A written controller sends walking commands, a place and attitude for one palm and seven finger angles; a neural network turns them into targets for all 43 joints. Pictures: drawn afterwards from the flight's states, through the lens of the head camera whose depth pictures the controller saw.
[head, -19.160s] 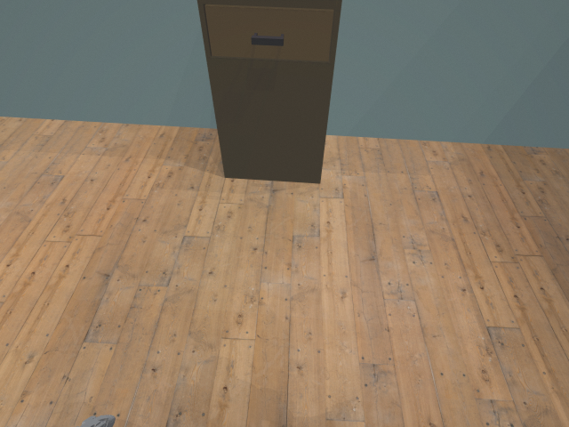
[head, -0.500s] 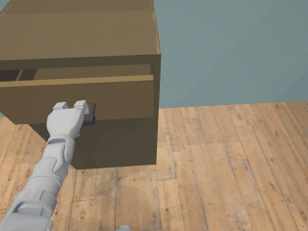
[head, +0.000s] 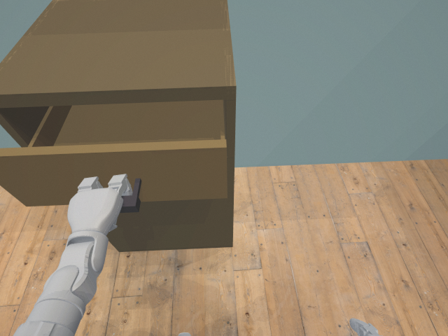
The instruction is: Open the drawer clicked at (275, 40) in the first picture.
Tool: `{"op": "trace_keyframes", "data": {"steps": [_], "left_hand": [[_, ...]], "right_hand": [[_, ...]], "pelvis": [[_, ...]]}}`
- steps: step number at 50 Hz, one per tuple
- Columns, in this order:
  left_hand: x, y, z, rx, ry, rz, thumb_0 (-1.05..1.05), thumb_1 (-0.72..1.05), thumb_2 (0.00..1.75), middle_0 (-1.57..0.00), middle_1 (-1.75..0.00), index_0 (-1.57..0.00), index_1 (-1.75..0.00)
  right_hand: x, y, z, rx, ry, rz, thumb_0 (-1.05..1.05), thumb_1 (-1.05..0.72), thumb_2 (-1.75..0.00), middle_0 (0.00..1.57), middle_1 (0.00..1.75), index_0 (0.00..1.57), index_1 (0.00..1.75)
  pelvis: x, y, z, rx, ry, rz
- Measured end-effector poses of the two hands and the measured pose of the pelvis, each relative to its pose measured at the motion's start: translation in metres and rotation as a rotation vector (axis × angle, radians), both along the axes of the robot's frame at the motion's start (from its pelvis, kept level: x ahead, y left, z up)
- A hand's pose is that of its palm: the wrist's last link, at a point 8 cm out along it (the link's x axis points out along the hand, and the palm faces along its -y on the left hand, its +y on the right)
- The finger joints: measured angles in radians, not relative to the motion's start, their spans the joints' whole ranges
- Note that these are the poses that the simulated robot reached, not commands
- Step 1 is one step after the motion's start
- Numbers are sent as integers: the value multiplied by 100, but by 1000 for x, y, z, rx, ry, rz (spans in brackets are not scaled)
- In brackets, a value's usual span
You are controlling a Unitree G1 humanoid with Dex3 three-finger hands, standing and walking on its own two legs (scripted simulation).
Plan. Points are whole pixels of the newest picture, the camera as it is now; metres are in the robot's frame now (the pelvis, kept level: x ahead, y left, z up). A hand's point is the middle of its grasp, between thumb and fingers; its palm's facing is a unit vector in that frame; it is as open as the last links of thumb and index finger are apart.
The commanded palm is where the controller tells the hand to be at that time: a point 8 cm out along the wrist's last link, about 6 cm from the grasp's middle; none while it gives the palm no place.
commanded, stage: pull the drawer open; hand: left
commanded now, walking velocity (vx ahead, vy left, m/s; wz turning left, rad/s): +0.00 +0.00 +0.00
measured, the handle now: (110, 194) +0.38 +0.24 +0.01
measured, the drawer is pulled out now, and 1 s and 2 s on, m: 0.13 0.24 0.30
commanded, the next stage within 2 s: open the thumb to release the handle in 1.86 s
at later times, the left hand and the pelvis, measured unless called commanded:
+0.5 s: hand (102, 251) +0.28 +0.23 -0.01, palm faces -0.01 -0.07 -1.00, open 5.7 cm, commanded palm +0.24 +0.23 +0.05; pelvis -0.01 -0.01 +0.00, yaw +1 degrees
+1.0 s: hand (95, 282) +0.22 +0.23 -0.01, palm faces -0.02 -0.09 -1.00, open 5.7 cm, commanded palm +0.18 +0.23 +0.05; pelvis -0.01 -0.01 -0.01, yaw +0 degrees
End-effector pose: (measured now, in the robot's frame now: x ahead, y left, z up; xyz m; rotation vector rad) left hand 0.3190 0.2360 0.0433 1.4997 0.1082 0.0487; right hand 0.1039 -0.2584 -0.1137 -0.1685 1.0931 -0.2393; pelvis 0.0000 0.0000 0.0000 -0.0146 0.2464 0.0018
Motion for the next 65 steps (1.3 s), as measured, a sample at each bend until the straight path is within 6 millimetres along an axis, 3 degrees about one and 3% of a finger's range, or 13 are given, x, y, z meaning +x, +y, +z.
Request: {"op": "trace_keyframes", "data": {"steps": [15, 46, 65], "left_hand": [[-46, -2, -1, -3, -29, 6, 1, 69, 82, -38, -135, -42, -135], [-107, -6, 0, -13, -21, 33, 3, 68, 81, -36, -135, -42, -135], [-157, -8, 0, -18, -23, 36, 4, 68, 81, -35, -135, -42, -135]], "right_hand": [[15, -2, 4, -3, -71, 39, 1, -91, -90, 20, 30, 20, 30], [52, 11, 8, 28, -169, 130, 1, -91, -90, 20, 30, 20, 30], [78, 20, 9, 43, -222, 201, 1, -91, -90, 20, 30, 20, 30]], "pelvis": [[-8, -3, -2, 4, -28, 4], [-9, -8, -5, 11, -47, 8], [-10, -12, -14, 13, -46, 13]]}}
